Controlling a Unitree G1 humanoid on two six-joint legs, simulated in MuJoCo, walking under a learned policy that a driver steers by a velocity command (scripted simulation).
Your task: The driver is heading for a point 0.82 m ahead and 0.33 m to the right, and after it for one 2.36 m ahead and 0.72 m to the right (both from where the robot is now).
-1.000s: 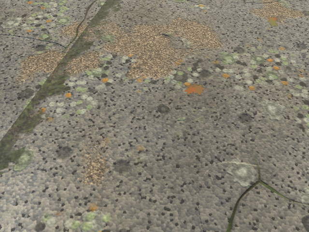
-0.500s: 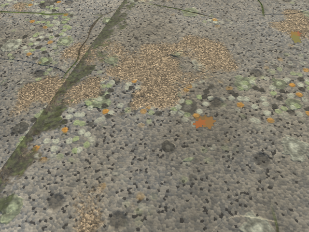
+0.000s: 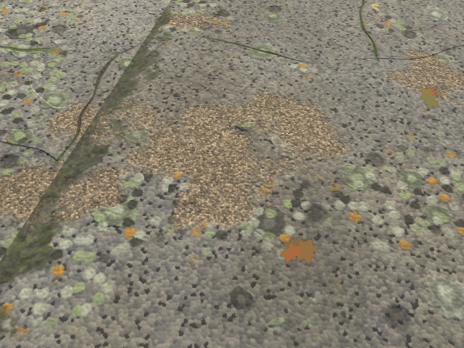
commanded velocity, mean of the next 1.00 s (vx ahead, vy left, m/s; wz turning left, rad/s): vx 0.50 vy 0.00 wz -0.52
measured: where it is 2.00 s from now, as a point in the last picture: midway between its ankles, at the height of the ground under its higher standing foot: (362, 212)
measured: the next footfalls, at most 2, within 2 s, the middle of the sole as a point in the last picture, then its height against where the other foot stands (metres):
right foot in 0.36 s outside the picture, level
left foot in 0.84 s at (249, 280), level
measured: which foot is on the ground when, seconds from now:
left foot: down 0.00-0.38, up 0.40-0.82, down 0.84-1.00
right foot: up 0.00-0.34, down 0.36-0.86, up 0.88-1.00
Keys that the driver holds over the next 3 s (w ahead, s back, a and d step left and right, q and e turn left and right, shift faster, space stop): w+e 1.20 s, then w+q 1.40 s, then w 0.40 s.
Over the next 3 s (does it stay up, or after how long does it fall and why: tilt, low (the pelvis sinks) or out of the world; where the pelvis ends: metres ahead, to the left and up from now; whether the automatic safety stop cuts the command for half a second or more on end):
stays up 1.53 -0.54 -0.01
